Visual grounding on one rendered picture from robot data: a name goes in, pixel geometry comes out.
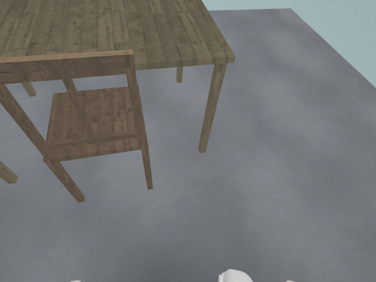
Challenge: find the right robot thigh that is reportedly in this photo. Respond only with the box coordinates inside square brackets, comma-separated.
[218, 270, 253, 282]

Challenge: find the chair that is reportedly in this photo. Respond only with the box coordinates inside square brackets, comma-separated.
[0, 49, 153, 203]

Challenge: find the table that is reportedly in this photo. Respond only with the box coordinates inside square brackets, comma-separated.
[0, 0, 236, 184]

